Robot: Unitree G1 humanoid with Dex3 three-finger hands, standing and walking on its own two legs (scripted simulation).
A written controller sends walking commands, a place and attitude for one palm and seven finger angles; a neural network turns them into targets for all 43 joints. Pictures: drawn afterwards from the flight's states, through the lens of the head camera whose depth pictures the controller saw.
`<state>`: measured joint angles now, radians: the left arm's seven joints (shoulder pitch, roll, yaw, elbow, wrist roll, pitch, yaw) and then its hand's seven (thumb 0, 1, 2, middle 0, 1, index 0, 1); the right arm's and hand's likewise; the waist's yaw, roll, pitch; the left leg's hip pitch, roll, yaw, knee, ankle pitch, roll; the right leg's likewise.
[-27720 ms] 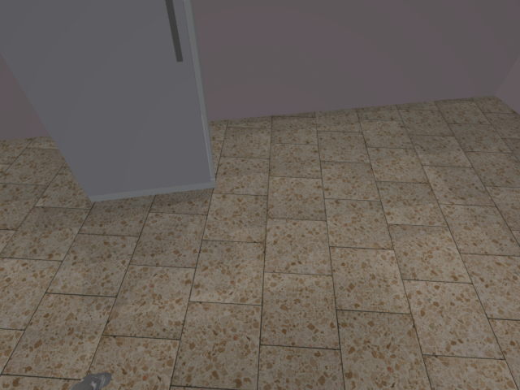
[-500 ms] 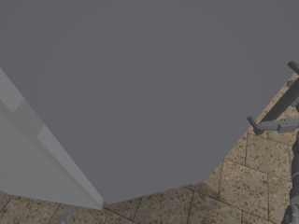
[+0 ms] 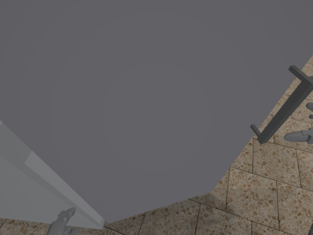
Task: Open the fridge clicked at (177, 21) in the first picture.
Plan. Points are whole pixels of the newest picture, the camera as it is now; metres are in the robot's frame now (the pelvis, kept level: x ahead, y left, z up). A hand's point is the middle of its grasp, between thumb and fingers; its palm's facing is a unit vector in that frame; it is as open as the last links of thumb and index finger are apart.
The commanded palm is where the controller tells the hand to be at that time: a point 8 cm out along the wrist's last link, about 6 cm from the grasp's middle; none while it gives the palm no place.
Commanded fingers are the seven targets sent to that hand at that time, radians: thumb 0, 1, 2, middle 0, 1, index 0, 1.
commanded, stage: slip the hand off the handle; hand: right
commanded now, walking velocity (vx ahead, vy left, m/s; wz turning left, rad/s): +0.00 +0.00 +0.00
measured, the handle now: (276, 110) +0.41 -0.27 +0.11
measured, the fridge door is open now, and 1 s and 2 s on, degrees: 68 68 68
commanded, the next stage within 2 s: draw the hand back to the body in 0.88 s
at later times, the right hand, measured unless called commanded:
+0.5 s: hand out of the picture +0.34 -0.37 +0.12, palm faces +0.38 +0.89 -0.25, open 14.6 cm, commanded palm +0.29 -0.40 +0.14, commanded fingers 0.00 0.55 -0.20 0.25 1.15 0.25 1.15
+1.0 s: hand out of the picture +0.25 -0.39 +0.13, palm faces +0.42 +0.87 -0.25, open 14.7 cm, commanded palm +0.22 -0.42 +0.14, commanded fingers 0.00 0.55 -0.20 0.25 1.15 0.25 1.15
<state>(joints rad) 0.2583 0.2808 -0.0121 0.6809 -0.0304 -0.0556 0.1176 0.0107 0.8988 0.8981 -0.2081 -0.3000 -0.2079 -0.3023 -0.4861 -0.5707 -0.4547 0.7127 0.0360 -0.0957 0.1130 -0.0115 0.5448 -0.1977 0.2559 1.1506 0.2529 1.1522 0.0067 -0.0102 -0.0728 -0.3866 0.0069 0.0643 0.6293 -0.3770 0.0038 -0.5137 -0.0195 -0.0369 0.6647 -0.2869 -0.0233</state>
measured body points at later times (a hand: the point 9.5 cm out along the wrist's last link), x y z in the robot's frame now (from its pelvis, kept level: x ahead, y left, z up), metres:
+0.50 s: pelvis -0.01 -0.01 +0.00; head +0.02 -0.01 +0.45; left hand +0.06 +0.27 -0.11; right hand +0.32 -0.41 +0.14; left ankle -0.04 +0.12 -0.72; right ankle +0.03 -0.10 -0.72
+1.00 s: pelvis -0.02 -0.01 +0.00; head -0.01 -0.01 +0.45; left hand +0.16 +0.23 -0.08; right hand +0.23 -0.43 +0.14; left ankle -0.04 +0.12 -0.72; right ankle +0.03 -0.10 -0.72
